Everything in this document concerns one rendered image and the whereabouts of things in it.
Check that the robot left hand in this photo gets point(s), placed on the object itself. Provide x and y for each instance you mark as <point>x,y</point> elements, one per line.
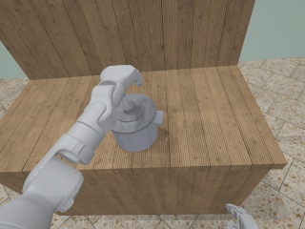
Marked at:
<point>126,75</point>

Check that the table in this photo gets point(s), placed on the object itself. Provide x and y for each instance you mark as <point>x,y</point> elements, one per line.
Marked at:
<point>214,145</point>

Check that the pot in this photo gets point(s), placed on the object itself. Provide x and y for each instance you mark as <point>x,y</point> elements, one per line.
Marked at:
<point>141,140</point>

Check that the left robot upper arm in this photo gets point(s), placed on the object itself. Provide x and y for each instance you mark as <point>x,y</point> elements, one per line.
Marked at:
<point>54,189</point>

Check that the robot right hand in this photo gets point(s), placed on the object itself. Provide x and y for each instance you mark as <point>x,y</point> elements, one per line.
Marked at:
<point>245,221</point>

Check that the lid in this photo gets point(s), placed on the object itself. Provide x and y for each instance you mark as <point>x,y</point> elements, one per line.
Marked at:
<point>139,119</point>

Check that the left robot forearm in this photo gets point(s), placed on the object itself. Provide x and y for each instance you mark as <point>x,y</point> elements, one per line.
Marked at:
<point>82,139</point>

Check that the knob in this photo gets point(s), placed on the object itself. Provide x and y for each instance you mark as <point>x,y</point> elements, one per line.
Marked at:
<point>131,107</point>

